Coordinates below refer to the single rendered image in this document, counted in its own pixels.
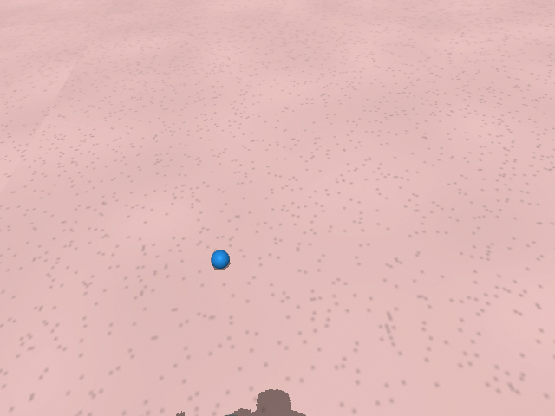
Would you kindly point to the ball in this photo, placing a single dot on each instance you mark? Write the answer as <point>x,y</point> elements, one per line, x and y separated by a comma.
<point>220,259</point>

